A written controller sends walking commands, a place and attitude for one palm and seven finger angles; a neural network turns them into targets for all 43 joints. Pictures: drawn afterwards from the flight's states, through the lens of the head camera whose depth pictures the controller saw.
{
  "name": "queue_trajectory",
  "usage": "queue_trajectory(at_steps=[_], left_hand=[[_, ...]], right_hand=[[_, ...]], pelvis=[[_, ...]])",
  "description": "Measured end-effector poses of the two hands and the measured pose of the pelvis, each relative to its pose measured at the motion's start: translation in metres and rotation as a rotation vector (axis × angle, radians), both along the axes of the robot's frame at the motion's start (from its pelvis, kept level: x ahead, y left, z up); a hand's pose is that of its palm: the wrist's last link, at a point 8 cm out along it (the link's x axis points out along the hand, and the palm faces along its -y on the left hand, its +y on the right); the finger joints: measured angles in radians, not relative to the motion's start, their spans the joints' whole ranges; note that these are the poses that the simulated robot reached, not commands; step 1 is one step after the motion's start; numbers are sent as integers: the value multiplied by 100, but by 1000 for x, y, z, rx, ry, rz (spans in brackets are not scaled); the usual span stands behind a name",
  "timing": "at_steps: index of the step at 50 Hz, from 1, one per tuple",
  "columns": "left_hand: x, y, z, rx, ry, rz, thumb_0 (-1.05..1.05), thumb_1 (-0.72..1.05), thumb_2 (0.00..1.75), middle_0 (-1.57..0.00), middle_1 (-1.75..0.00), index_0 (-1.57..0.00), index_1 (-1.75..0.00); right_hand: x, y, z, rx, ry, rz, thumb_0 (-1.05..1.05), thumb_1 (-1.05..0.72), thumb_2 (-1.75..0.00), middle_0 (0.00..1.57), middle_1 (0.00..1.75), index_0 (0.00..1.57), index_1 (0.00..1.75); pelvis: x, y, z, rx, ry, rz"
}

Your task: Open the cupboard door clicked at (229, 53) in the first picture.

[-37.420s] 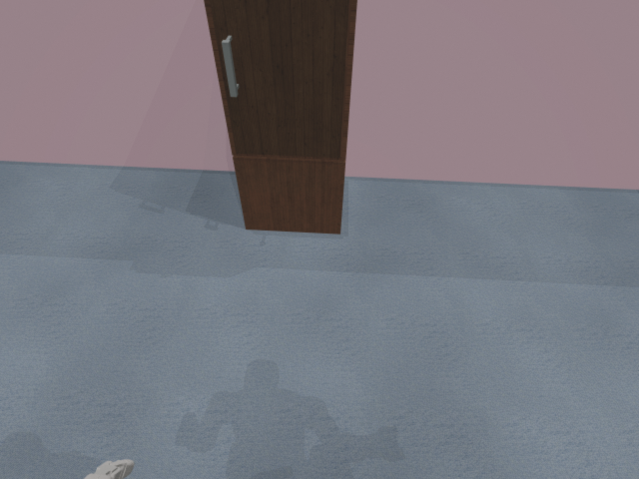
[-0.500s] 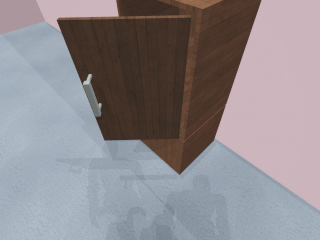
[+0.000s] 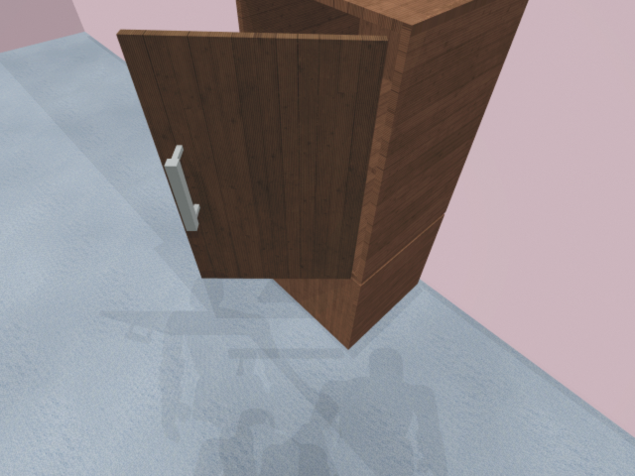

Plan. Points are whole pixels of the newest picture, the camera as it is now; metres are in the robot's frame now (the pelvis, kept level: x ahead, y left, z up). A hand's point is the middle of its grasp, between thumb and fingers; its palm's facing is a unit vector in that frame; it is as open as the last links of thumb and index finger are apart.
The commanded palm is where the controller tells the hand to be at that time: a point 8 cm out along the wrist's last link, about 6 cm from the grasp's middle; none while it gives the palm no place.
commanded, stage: shuffle to correct the standing spot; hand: left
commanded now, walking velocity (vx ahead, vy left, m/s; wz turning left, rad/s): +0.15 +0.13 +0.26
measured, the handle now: (185, 189) +0.58 +0.29 -0.01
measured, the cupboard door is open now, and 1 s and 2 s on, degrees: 47 47 47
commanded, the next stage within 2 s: come to a stop and stand still in 0.16 s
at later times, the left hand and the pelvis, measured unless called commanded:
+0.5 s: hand out of the picture +0.10 +0.22 -0.17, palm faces +0.09 -0.98 -0.20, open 7.3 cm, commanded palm none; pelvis +0.06 +0.04 +0.01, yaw +4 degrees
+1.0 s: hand out of the picture +0.10 +0.18 -0.16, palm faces +0.11 -0.97 -0.21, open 7.2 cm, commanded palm none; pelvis +0.07 -0.01 +0.01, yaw +4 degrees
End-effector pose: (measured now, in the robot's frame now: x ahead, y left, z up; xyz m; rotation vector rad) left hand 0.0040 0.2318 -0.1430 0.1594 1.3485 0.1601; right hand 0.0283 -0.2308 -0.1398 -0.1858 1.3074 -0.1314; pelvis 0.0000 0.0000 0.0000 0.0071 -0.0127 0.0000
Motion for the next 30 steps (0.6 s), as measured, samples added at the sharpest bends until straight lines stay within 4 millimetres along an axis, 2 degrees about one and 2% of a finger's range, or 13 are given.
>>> queue_trajectory(at_steps=[6, 11, 13, 15, 18, 22, 26, 30], left_hand=[[-7, 7, -8, -13, 5, 60, 0, 91, 90, -20, -30, -20, -30], [-18, 26, -21, -28, 66, 108, 0, 91, 90, -21, -30, -20, -30], [-16, 33, -21, -28, 103, 101, 0, 91, 90, -20, -30, -20, -30], [-5, 40, -16, -25, 111, 87, 0, 91, 90, -20, -30, -20, -30], [21, 47, -6, -17, 70, 72, 0, 91, 90, -20, -30, -20, -30], [59, 46, 3, -10, -12, 68, 0, 91, 90, -20, -30, -20, -30], [88, 39, 7, -2, -67, 56, 0, 92, 90, -20, -30, -20, -30], [108, 30, 8, 14, -105, 35, 0, 92, 90, -20, -30, -20, -30]], right_hand=[[11, 0, -3, -19, 37, 35, 1, -91, -90, 20, 30, 20, 30], [41, 14, 0, -54, 10, 73, 1, -91, -90, 20, 30, 20, 30], [49, 21, 2, -58, -22, 66, 1, -91, -90, 20, 30, 20, 30], [52, 28, 6, -53, -33, 51, 1, -91, -90, 20, 30, 20, 30], [51, 42, 10, -34, -13, 47, 1, -91, -90, 20, 30, 20, 30], [49, 58, 9, -1, 30, 51, 1, -91, -90, 20, 30, 20, 30], [48, 59, 2, 21, 61, 36, 1, -92, -90, 20, 30, 21, 30], [50, 50, -6, 34, 66, 12, 2, -93, -90, 21, 30, 21, 30]], pelvis=[[13, 8, -7, -13, 2, 39], [31, 28, -14, -1, -3, 54], [36, 34, -13, -1, -2, 40], [41, 39, -8, -4, 3, 36], [47, 43, 0, -3, 11, 40], [54, 45, 6, 0, 15, 52], [59, 41, 6, 6, 11, 63], [64, 32, 1, 20, 10, 60]])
